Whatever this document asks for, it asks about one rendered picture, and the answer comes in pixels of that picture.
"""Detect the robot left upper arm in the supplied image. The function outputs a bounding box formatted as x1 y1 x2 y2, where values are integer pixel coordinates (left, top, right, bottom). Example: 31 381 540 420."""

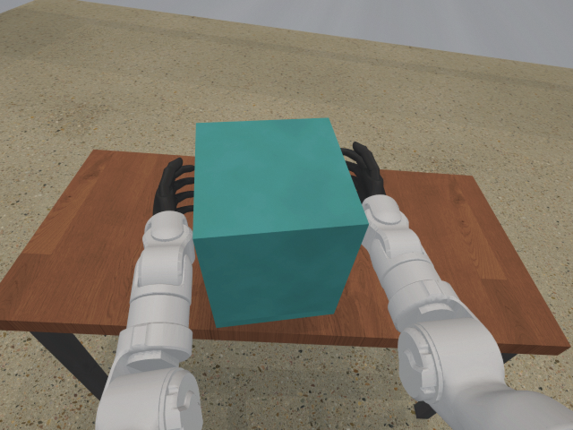
97 367 203 430

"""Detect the left robot hand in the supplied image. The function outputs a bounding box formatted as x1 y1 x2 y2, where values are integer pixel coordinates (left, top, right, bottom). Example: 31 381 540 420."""
153 158 195 216

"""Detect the right robot hand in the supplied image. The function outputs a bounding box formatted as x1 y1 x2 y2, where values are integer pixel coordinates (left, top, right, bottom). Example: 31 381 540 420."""
340 142 386 203

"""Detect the robot left forearm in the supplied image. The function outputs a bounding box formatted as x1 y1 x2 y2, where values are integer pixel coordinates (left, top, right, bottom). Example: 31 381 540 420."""
95 211 195 430

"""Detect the table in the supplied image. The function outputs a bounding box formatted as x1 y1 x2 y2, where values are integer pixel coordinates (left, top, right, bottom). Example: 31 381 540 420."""
0 150 571 419

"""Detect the robot right forearm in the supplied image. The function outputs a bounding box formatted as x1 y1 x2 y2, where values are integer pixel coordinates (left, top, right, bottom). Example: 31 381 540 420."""
362 194 505 378

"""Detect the robot right upper arm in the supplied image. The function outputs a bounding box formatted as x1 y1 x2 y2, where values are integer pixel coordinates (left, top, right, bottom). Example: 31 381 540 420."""
398 317 573 430

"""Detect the carton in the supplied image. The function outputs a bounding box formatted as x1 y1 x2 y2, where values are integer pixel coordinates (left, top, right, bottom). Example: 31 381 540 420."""
192 117 369 328

